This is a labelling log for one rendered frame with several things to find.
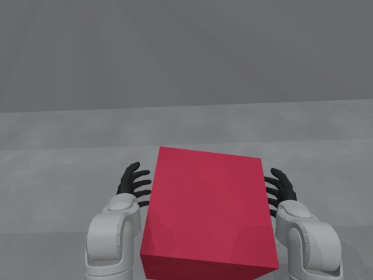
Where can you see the right robot hand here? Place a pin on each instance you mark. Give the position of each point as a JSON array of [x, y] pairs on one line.
[[284, 192]]

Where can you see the left robot forearm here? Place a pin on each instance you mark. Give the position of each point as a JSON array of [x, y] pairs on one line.
[[109, 240]]

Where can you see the left robot hand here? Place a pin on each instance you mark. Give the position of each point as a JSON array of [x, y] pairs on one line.
[[127, 185]]

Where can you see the right robot forearm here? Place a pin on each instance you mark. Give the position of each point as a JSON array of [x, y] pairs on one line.
[[314, 248]]

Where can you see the carton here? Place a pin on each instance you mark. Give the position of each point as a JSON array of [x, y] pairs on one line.
[[208, 218]]

